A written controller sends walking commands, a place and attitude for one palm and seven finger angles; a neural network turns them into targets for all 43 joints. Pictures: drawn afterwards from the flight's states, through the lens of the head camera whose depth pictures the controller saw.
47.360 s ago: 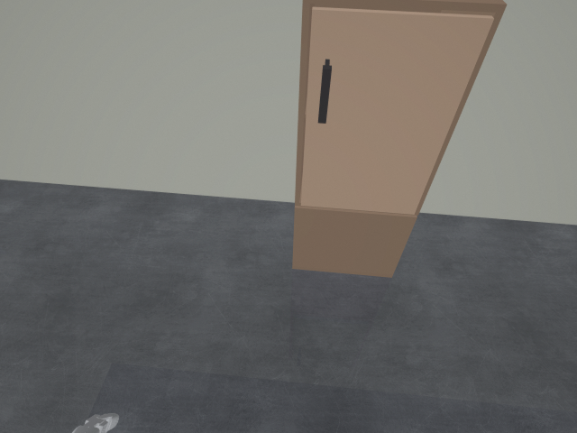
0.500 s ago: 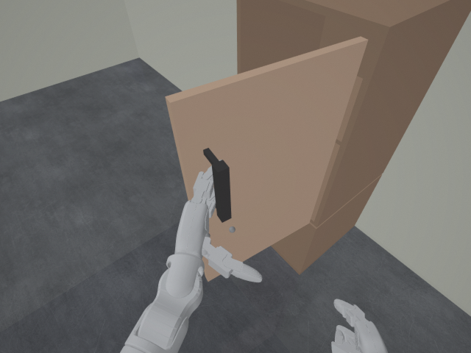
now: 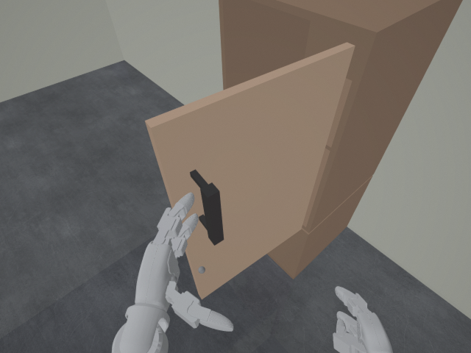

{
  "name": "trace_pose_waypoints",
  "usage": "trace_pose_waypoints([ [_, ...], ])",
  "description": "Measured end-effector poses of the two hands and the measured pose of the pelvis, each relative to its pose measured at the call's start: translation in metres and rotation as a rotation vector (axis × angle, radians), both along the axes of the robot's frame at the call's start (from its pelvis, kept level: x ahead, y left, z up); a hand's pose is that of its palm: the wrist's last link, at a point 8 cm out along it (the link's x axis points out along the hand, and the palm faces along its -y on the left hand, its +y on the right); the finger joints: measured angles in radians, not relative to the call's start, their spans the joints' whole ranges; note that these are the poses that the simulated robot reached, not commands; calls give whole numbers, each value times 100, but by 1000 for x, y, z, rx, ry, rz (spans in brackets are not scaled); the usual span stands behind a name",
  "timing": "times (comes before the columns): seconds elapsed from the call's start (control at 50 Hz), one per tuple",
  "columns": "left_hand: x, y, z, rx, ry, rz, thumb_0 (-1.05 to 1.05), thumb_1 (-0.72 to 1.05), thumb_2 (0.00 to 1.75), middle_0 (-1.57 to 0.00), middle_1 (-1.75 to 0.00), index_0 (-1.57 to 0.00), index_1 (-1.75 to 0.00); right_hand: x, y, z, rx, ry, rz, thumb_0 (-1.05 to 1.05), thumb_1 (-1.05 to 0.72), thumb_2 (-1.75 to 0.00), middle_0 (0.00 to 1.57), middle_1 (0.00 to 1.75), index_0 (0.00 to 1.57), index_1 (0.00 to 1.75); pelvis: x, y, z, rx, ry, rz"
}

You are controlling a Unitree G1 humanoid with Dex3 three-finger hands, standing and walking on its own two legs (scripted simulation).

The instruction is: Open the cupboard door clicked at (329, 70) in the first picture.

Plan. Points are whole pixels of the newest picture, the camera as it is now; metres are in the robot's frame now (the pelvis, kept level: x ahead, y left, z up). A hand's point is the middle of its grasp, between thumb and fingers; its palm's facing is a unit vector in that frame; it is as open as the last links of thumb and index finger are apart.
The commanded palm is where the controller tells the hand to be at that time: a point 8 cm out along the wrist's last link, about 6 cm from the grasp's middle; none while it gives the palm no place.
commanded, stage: slide the hand sideways off the handle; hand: left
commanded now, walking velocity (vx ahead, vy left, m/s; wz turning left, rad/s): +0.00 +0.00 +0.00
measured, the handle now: (206, 208) +0.32 +0.07 +0.10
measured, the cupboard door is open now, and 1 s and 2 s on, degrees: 84 84 84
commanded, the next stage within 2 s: draw the hand back to the body in 0.54 s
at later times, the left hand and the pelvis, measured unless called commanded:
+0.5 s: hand (155, 304) +0.17 +0.12 +0.09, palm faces -0.03 -1.00 -0.01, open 16.3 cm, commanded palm +0.14 +0.18 +0.09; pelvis +0.00 +0.01 -0.02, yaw +1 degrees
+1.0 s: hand (120, 299) +0.17 +0.16 +0.11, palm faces -0.01 -1.00 -0.06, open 16.3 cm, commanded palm +0.14 +0.22 +0.13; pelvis -0.01 +0.02 -0.01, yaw +1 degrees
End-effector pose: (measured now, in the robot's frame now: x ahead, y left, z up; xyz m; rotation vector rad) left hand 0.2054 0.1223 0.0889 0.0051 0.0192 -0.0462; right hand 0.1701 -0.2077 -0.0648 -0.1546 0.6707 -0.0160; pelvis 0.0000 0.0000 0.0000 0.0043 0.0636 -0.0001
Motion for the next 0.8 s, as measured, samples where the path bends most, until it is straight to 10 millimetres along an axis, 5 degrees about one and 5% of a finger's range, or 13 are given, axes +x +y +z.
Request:
trace_pose_waypoints([
  [0.24, -29, 32, 2, 4, -11, 20, -2, -50, 30, -15, -30, -16, -30, 19, -2, -1, -25, -53, 19, 2, -90, -90, 20, 30, 20, 30, 8, 0, -8, -9, 37, 20],
  [0.62, -60, 59, -1, 3, -22, 4, -2, -50, 30, -15, -30, -15, -30, -7, 1, -9, -32, -81, -31, 2, -90, -90, 20, 30, 20, 30, -7, 9, -19, -23, 43, 21],
  [0.8, -58, 64, 9, 42, -65, -10, -2, -50, 30, -15, -30, -15, -30, -16, 7, -6, -29, -114, -35, 2, -90, -90, 20, 30, 20, 30, -17, 14, -20, -26, 30, 17],
])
